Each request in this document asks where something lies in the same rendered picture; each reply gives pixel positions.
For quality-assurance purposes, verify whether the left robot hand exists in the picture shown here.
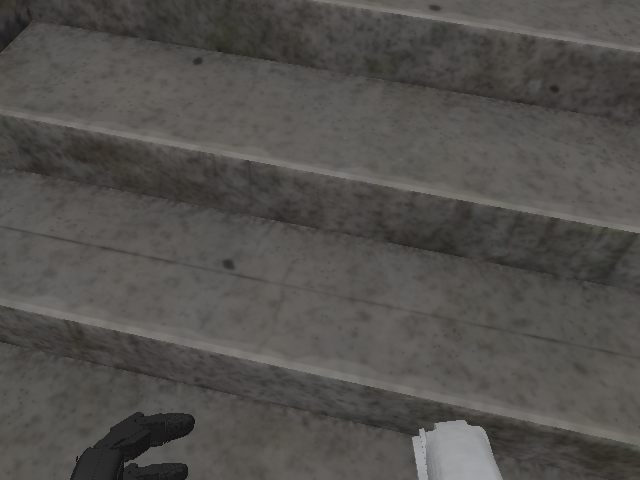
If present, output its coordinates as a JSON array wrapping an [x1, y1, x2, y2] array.
[[70, 412, 195, 480]]

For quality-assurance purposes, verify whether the robot right thigh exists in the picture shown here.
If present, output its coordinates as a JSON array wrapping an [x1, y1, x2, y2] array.
[[412, 420, 503, 480]]

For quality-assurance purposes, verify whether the robot right shin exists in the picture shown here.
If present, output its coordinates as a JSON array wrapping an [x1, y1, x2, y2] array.
[[474, 426, 493, 454]]

